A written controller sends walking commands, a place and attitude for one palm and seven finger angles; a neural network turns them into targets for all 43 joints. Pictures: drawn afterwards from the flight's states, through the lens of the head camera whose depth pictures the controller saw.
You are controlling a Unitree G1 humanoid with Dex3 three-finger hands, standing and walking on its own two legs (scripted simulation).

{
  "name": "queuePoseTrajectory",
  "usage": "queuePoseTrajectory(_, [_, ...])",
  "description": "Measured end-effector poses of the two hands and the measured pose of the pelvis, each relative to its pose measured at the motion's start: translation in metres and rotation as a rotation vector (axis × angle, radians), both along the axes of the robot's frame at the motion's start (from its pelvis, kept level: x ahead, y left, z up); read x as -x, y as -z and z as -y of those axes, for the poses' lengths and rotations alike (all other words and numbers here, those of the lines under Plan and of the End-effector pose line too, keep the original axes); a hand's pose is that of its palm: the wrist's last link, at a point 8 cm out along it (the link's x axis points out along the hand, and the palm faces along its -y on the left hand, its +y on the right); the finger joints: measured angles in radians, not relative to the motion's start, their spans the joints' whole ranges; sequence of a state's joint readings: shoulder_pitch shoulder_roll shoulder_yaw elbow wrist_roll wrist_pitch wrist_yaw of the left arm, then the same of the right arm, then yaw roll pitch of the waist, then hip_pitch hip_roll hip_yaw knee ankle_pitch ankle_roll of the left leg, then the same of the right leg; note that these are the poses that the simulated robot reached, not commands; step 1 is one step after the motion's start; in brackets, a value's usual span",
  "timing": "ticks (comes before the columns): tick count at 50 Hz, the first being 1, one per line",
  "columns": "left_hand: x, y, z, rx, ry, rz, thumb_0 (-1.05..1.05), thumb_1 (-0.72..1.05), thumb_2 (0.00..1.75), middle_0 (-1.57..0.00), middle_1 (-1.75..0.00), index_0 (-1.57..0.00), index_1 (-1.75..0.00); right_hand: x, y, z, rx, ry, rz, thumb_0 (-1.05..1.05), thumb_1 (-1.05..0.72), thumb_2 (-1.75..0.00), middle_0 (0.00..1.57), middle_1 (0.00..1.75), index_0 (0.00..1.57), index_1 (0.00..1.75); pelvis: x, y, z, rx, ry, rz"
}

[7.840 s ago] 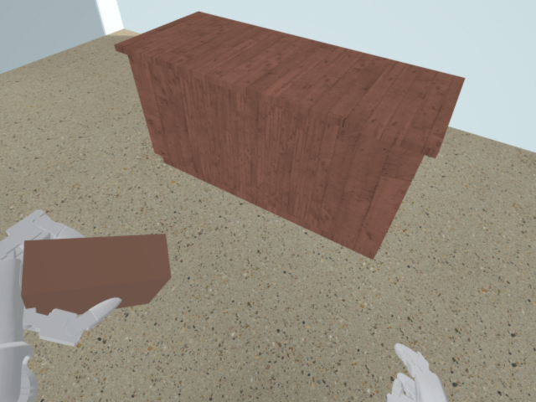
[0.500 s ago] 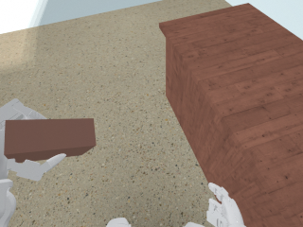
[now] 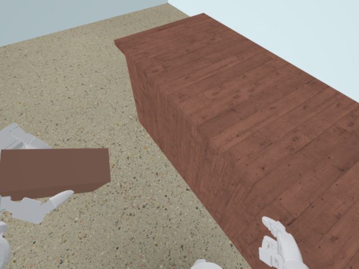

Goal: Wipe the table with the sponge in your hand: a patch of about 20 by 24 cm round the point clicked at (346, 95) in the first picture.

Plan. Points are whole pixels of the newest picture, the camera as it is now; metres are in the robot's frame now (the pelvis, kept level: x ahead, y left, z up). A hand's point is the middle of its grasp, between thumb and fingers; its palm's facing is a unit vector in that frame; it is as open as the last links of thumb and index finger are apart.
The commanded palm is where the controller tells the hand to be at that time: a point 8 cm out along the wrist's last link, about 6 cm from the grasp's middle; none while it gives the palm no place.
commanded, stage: turn to face it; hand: left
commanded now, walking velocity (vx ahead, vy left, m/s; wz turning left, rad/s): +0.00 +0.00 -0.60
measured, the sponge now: (72, 174) +0.23 +0.20 +0.15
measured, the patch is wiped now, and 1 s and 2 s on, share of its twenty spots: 0.00 0.00 0.00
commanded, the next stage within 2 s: none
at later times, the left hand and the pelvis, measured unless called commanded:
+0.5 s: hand (126, 175) +0.22 +0.11 +0.19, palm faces +0.08 -0.84 -0.54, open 9.6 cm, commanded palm +0.18 +0.16 +0.19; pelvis -0.06 -0.05 +0.01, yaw -18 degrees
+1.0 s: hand (221, 216) +0.18 -0.03 +0.17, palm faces -0.19 -0.85 -0.49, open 9.6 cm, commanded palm +0.15 +0.06 +0.19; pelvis -0.14 -0.08 -0.01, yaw -35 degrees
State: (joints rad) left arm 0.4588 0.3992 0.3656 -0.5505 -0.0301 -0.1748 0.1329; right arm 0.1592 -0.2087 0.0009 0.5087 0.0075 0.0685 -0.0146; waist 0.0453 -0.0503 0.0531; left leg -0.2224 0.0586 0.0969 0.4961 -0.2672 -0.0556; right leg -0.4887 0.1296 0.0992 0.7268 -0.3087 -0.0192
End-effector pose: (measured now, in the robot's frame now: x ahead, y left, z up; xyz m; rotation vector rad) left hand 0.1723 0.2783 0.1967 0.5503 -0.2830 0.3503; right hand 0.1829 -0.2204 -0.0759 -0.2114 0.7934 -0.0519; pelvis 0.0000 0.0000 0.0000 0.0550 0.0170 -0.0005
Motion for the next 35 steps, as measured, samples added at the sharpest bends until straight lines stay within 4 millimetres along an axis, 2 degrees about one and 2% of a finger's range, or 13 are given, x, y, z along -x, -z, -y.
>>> queuePoseTrajectory(4, [-0.003, 0.003, 0.012, -0.006, 0.011, -0.026, 0.00, -0.44, 1.00, -0.80, -1.34, -0.79, -1.35, 0.015, 0.004, -0.001, -0.069, 0.039, 0.048, 0.01, -0.91, -0.90, 0.20, 0.30, 0.21, 0.30, 0.006, 0.001, 0.008, 0.018, 0.063, 0.023])
queuePoseTrajectory(8, [-0.014, 0.006, 0.045, -0.030, 0.061, -0.026, 0.00, -0.44, 1.00, -0.80, -1.34, -0.79, -1.35, 0.036, 0.021, 0.010, -0.126, 0.060, 0.070, 0.01, -0.91, -0.90, 0.20, 0.30, 0.20, 0.30, 0.012, 0.012, 0.026, 0.037, 0.122, 0.042])
queuePoseTrajectory(12, [-0.029, 0.011, 0.081, -0.015, 0.154, -0.023, 0.00, -0.44, 1.00, -0.80, -1.34, -0.79, -1.35, 0.067, 0.038, 0.038, -0.115, 0.120, 0.000, 0.01, -0.91, -0.90, 0.21, 0.30, 0.20, 0.30, 0.030, 0.015, 0.040, 0.038, 0.155, 0.054])
queuePoseTrajectory(18, [-0.028, -0.002, 0.118, -0.051, 0.303, -0.076, 0.00, -0.44, 1.00, -0.80, -1.34, -0.79, -1.35, 0.126, 0.028, 0.086, -0.053, 0.282, -0.087, 0.01, -0.91, -0.90, 0.20, 0.30, 0.20, 0.30, 0.045, 0.000, 0.048, 0.012, 0.237, 0.030])
queuePoseTrajectory(22, [-0.025, -0.013, 0.125, -0.091, 0.344, -0.067, 0.00, -0.44, 1.00, -0.80, -1.34, -0.79, -1.35, 0.161, 0.018, 0.110, -0.010, 0.368, -0.113, 0.01, -0.91, -0.90, 0.20, 0.30, 0.19, 0.30, 0.052, -0.006, 0.051, -0.006, 0.286, 0.010])
queuePoseTrajectory(26, [-0.023, -0.012, 0.125, -0.065, 0.345, -0.055, 0.00, -0.44, 1.00, -0.80, -1.34, -0.79, -1.35, 0.186, 0.008, 0.123, 0.021, 0.415, -0.115, 0.01, -0.91, -0.90, 0.20, 0.30, 0.19, 0.30, 0.061, -0.009, 0.051, -0.021, 0.334, -0.003])
queuePoseTrajectory(32, [-0.016, 0.001, 0.137, 0.010, 0.417, -0.028, 0.00, -0.44, 1.00, -0.80, -1.34, -0.79, -1.35, 0.209, -0.002, 0.121, 0.050, 0.444, -0.063, 0.01, -0.91, -0.90, 0.20, 0.30, 0.19, 0.30, 0.081, -0.003, 0.043, -0.012, 0.387, -0.014])
queuePoseTrajectory(35, [-0.012, 0.000, 0.146, -0.023, 0.456, -0.007, 0.00, -0.44, 1.00, -0.80, -1.34, -0.79, -1.35, 0.217, -0.001, 0.113, 0.029, 0.472, -0.010, 0.01, -0.91, -0.90, 0.20, 0.30, 0.19, 0.30, 0.093, 0.001, 0.046, -0.002, 0.414, 0.010])
